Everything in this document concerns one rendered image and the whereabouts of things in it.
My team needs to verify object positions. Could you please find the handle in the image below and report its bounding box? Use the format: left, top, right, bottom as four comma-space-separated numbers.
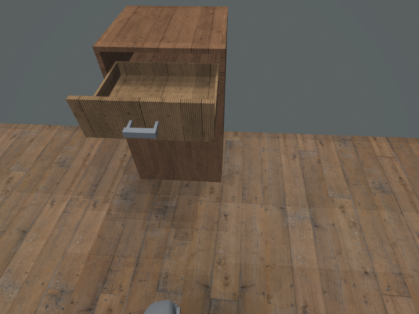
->
122, 120, 159, 139

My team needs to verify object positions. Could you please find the drawer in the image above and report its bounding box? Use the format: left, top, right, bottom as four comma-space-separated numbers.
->
66, 61, 219, 142

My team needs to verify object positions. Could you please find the robot left thigh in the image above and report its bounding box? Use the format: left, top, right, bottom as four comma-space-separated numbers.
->
144, 300, 181, 314

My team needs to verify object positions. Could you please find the cabinet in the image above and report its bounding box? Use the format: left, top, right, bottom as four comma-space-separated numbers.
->
92, 5, 228, 183

